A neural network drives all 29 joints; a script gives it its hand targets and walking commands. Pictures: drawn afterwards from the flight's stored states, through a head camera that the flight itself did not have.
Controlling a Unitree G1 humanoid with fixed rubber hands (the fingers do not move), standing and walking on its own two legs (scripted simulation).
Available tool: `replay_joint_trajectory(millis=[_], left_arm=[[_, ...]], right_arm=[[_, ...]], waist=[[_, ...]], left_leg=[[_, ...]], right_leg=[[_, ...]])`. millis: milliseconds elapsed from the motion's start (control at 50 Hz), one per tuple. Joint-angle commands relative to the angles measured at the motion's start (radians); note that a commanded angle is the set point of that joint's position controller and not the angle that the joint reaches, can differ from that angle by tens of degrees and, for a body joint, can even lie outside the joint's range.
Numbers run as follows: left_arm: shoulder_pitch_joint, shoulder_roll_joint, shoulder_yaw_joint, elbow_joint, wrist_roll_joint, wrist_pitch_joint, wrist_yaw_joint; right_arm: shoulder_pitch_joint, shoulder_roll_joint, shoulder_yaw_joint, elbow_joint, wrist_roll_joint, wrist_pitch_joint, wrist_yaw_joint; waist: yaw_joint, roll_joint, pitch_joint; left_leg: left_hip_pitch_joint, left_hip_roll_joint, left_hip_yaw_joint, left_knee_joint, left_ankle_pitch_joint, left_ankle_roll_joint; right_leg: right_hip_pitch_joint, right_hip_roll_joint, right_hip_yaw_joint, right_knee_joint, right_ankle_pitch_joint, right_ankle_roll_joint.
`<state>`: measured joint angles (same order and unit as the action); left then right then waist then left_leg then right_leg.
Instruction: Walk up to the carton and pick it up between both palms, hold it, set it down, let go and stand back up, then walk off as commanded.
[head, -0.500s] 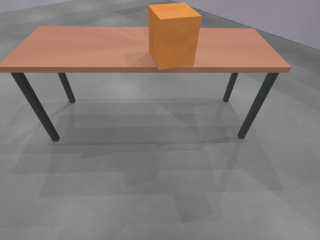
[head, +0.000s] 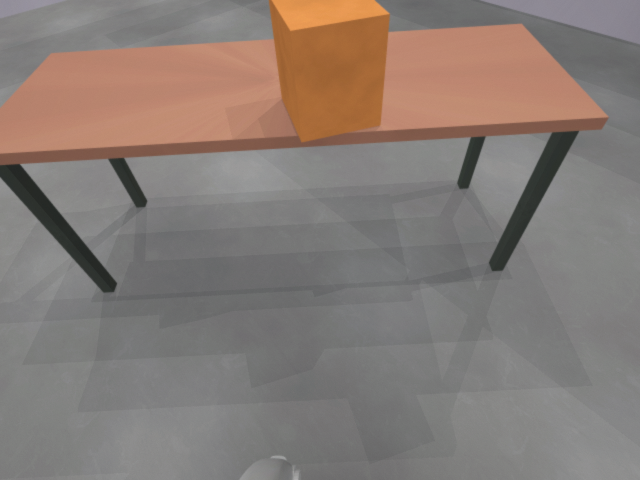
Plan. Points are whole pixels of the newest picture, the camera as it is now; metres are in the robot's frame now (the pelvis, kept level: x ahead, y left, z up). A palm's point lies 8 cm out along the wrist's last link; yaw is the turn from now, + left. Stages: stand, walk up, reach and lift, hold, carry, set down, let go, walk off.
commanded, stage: walk up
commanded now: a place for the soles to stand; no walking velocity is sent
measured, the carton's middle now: (327, 63) +0.96 +0.02 +0.05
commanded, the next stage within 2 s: none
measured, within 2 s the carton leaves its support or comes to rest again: neither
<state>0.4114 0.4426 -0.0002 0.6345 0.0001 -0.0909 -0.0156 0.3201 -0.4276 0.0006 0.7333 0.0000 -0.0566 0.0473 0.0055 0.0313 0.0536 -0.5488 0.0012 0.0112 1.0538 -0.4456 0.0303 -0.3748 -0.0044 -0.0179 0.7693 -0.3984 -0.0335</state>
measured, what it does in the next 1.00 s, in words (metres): walks ahead: left foot, then right foot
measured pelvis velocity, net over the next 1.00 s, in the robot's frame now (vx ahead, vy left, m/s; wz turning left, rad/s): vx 0.14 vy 0.02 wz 0.00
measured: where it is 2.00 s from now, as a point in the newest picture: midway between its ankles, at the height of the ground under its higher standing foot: outside the picture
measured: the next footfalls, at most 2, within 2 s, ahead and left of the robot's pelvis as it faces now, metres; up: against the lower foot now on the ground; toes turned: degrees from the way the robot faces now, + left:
left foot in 0.18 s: +0.17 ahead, +0.13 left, +0.00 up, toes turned +2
right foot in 0.58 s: +0.21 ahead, -0.11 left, +0.00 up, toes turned -2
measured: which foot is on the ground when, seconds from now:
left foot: up 0.00-0.16, down 0.18-0.62, up 0.64-0.84, down 0.86-1.00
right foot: down 0.00-0.20, up 0.22-0.56, down 0.58-1.00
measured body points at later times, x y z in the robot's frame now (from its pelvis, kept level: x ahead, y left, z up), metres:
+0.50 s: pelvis +0.09 +0.04 +0.00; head +0.08 +0.05 +0.45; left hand +0.16 +0.35 -0.10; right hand +0.16 -0.28 -0.09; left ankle +0.13 +0.13 -0.71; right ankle +0.10 -0.10 -0.68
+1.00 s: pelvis +0.14 +0.02 -0.01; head +0.16 +0.03 +0.44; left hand +0.22 +0.33 -0.10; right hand +0.21 -0.29 -0.11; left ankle +0.16 +0.12 -0.71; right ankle +0.15 -0.10 -0.69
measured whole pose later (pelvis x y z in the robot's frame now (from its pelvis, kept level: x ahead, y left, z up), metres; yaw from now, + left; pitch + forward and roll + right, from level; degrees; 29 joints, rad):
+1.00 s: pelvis +0.14 +0.02 -0.01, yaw +0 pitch -4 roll +0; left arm 0.37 0.42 0.00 0.63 0.00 0.00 -0.01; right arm 0.35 -0.42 0.00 0.75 0.00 -0.07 0.02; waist 0.01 -0.01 0.10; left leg -0.33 -0.01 0.03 0.81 -0.41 0.04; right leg -0.38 -0.03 -0.01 0.96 -0.49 -0.04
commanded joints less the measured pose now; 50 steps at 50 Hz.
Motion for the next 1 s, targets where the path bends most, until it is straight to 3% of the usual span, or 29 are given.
replay_joint_trajectory(millis=[0, 100, 120, 140, 160, 180, 200, 220, 240, 260, 320, 380, 480, 540, 560, 580, 600, 620, 640, 700, 740, 780, 820, 840, 860, 880, 900, 920, 980], left_arm=[[0.133, 0.272, 0.142, 0.010, 0.002, -0.015, 0.034], [0.008, 0.285, 0.131, -0.023, 0.003, -0.004, 0.019], [-0.046, 0.277, 0.125, -0.035, 0.001, 0.000, 0.015], [-0.074, 0.245, 0.114, -0.047, 0.001, 0.000, 0.011], [-0.065, 0.182, 0.095, -0.054, 0.003, 0.000, 0.008], [-0.002, 0.087, 0.068, -0.061, 0.000, -0.002, 0.002], [0.022, 0.152, 0.082, -0.044, 0.002, 0.012, 0.005], [-0.013, 0.266, 0.105, -0.028, 0.013, 0.023, 0.010], [-0.042, 0.282, 0.106, -0.020, 0.024, 0.033, 0.007], [-0.048, 0.280, 0.108, -0.013, 0.025, 0.038, 0.000], [0.013, 0.253, 0.123, 0.026, 0.014, 0.045, -0.016], [0.005, 0.235, 0.124, 0.028, 0.015, 0.047, -0.024], [-0.024, 0.224, 0.114, 0.021, 0.019, 0.032, -0.014], [0.074, 0.204, 0.116, 0.050, 0.022, 0.009, 0.003], [0.118, 0.204, 0.121, 0.064, 0.027, 0.000, 0.015], [0.170, 0.264, 0.139, 0.078, 0.040, -0.008, 0.027], [0.079, 0.314, 0.145, 0.031, 0.034, -0.010, 0.031], [0.047, 0.340, 0.145, 0.018, 0.027, -0.001, 0.028], [0.024, 0.343, 0.144, 0.017, 0.024, 0.003, 0.028], [0.000, 0.269, 0.123, 0.002, 0.020, 0.014, 0.027], [0.002, 0.274, 0.120, -0.003, 0.022, 0.015, 0.024], [-0.027, 0.269, 0.116, -0.016, 0.017, 0.022, 0.022], [-0.106, 0.247, 0.103, -0.035, 0.006, 0.036, 0.017], [-0.122, 0.208, 0.089, -0.046, 0.003, 0.038, 0.017], [-0.135, 0.146, 0.074, -0.065, -0.003, 0.040, 0.017], [-0.108, 0.126, 0.076, -0.066, -0.001, 0.052, 0.020], [-0.113, 0.215, 0.091, -0.034, 0.001, 0.066, 0.033], [-0.102, 0.235, 0.094, -0.024, 0.007, 0.066, 0.031], [-0.069, 0.219, 0.105, 0.001, 0.009, 0.055, 0.015]], right_arm=[[-0.061, -0.187, -0.081, -0.092, 0.004, -0.032, -0.021], [-0.027, -0.189, -0.091, -0.074, -0.002, -0.053, -0.014], [0.036, -0.185, -0.095, -0.051, -0.002, -0.058, -0.012], [0.140, -0.208, -0.110, -0.014, -0.007, -0.065, -0.020], [0.266, -0.260, -0.133, 0.026, -0.014, -0.072, -0.035], [0.313, -0.345, -0.159, 0.018, -0.028, -0.076, -0.049], [0.261, -0.376, -0.166, -0.013, -0.011, -0.070, -0.051], [0.201, -0.382, -0.162, -0.012, 0.004, -0.062, -0.043], [0.149, -0.370, -0.161, -0.017, 0.006, -0.053, -0.042], [0.098, -0.352, -0.153, -0.023, 0.006, -0.047, -0.045], [0.047, -0.325, -0.143, -0.032, -0.011, -0.054, -0.041], [0.075, -0.329, -0.141, -0.023, -0.007, -0.057, -0.035], [0.078, -0.337, -0.144, -0.025, -0.001, -0.040, -0.033], [-0.015, -0.288, -0.123, -0.054, 0.000, -0.024, -0.029], [-0.031, -0.232, -0.102, -0.062, 0.000, -0.018, -0.029], [-0.032, -0.133, -0.071, -0.083, 0.009, -0.018, -0.035], [-0.022, -0.083, -0.045, -0.082, 0.009, -0.016, -0.042], [-0.025, -0.195, -0.077, -0.064, 0.007, -0.005, -0.051], [-0.016, -0.242, -0.090, -0.057, 0.007, -0.010, -0.052], [0.024, -0.202, -0.089, -0.038, 0.004, -0.027, -0.051], [0.041, -0.189, -0.089, -0.035, 0.003, -0.031, -0.052], [0.058, -0.183, -0.089, -0.031, 0.001, -0.037, -0.056], [0.136, -0.183, -0.092, -0.001, 0.003, -0.052, -0.061], [0.194, -0.216, -0.107, 0.019, -0.004, -0.058, -0.070], [0.234, -0.290, -0.129, 0.017, -0.019, -0.064, -0.080], [0.206, -0.364, -0.147, -0.001, -0.025, -0.061, -0.081], [0.161, -0.361, -0.140, 0.006, -0.005, -0.051, -0.080], [0.114, -0.362, -0.144, -0.002, -0.001, -0.044, -0.078], [0.006, -0.306, -0.126, -0.029, -0.010, -0.035, -0.072]], waist=[[0.084, -0.187, -0.076], [0.036, -0.223, -0.076], [-0.014, -0.204, -0.089], [-0.070, -0.127, -0.148], [-0.130, 0.042, -0.223], [-0.134, 0.221, -0.259], [-0.101, 0.159, -0.220], [-0.096, 0.075, -0.154], [-0.076, 0.020, -0.024], [-0.050, 0.004, 0.076], [-0.014, 0.073, 0.165], [-0.032, 0.123, 0.138], [-0.055, 0.120, 0.101], [0.024, 0.084, 0.018], [0.058, 0.018, -0.010], [0.086, -0.207, -0.038], [0.052, -0.275, 0.009], [0.054, -0.177, 0.006], [0.044, -0.178, 0.020], [0.029, -0.216, -0.025], [0.029, -0.232, -0.044], [0.011, -0.208, -0.061], [-0.048, -0.184, -0.082], [-0.085, -0.115, -0.103], [-0.107, 0.071, -0.107], [-0.061, 0.125, -0.047], [-0.064, 0.023, -0.027], [-0.045, 0.036, 0.037], [-0.001, 0.082, 0.117]], left_leg=[[-0.238, 0.054, 0.023, -0.118, 0.038, 0.002], [0.003, 0.048, 0.062, -0.325, 0.146, 0.028], [0.144, 0.032, 0.076, -0.424, 0.228, 0.039], [0.335, -0.007, 0.078, -0.498, 0.271, 0.043], [0.543, 0.030, -0.025, -0.551, 0.205, 0.050], [0.667, 0.248, -0.416, -0.632, -0.005, 0.100], [0.694, 0.408, -0.763, -0.784, -0.252, 0.160], [0.586, 0.442, -0.824, -0.800, -0.387, 0.237], [0.421, 0.428, -0.781, -0.857, -0.524, 0.232], [0.308, 0.392, -0.683, -0.871, -0.516, 0.203], [0.133, 0.305, -0.480, -0.882, -0.395, 0.133], [0.175, 0.271, -0.417, -0.848, -0.353, 0.168], [0.227, 0.293, -0.382, -0.747, -0.205, 0.214], [0.096, 0.235, -0.227, -0.552, 0.026, 0.163], [0.042, 0.172, -0.141, -0.392, 0.098, 0.118], [-0.055, 0.066, -0.031, -0.110, 0.100, 0.046], [-0.205, -0.071, 0.025, -0.015, -0.070, -0.023], [-0.166, -0.021, -0.051, 0.000, -0.095, -0.014], [-0.158, 0.001, -0.048, -0.003, -0.116, -0.008], [-0.076, 0.026, -0.007, -0.101, -0.123, 0.000], [-0.022, 0.022, 0.028, -0.155, -0.075, 0.009], [0.062, 0.010, 0.055, -0.245, 0.007, 0.019], [0.255, -0.019, 0.080, -0.450, 0.159, 0.031], [0.372, 0.009, -0.009, -0.513, 0.195, 0.038], [0.460, 0.185, -0.345, -0.627, 0.172, 0.084], [0.494, 0.390, -0.667, -0.707, 0.181, 0.180], [0.417, 0.432, -0.664, -0.690, 0.153, 0.242], [0.317, 0.428, -0.640, -0.703, 0.097, 0.278], [0.147, 0.314, -0.409, -0.645, 0.150, 0.220]], right_leg=[[0.422, -0.278, 0.325, -0.273, 0.597, -0.223], [0.231, -0.261, 0.233, -0.227, 0.419, -0.214], [0.141, -0.234, 0.183, -0.190, 0.351, -0.187], [0.050, -0.192, 0.137, -0.065, 0.342, -0.147], [-0.079, -0.127, 0.073, 0.208, 0.280, -0.099], [-0.280, -0.034, 0.014, 0.399, 0.024, -0.031], [-0.450, 0.030, 0.015, 0.456, -0.124, 0.000], [-0.450, -0.019, 0.066, 0.496, -0.184, 0.000], [-0.440, -0.052, 0.075, 0.496, -0.185, -0.002], [-0.409, -0.070, 0.079, 0.446, -0.144, -0.005], [-0.261, -0.092, 0.058, 0.331, -0.017, 0.001], [-0.222, -0.089, 0.029, 0.244, -0.003, 0.018], [-0.163, -0.072, 0.006, 0.061, -0.085, 0.001], [0.124, -0.028, -0.019, -0.175, 0.060, -0.030], [0.232, -0.013, 0.017, -0.268, 0.062, -0.038], [0.299, -0.183, 0.325, -0.430, -0.033, -0.079], [0.303, -0.345, 0.631, -0.511, -0.002, -0.131], [0.241, -0.389, 0.635, -0.493, -0.076, -0.182], [0.235, -0.388, 0.610, -0.428, 0.022, -0.225], [0.240, -0.299, 0.363, -0.318, 0.305, -0.224], [0.207, -0.297, 0.328, -0.275, 0.430, -0.229], [0.165, -0.281, 0.280, -0.222, 0.479, -0.218], [0.046, -0.206, 0.162, -0.100, 0.406, -0.168], [-0.050, -0.166, 0.110, 0.047, 0.359, -0.119], [-0.214, -0.066, 0.019, 0.284, 0.203, -0.043], [-0.398, 0.005, -0.009, 0.323, -0.154, -0.001], [-0.339, -0.039, 0.073, 0.309, -0.223, 0.002], [-0.303, -0.052, 0.058, 0.311, -0.227, -0.007], [-0.151, -0.066, 0.044, 0.189, -0.167, -0.025]])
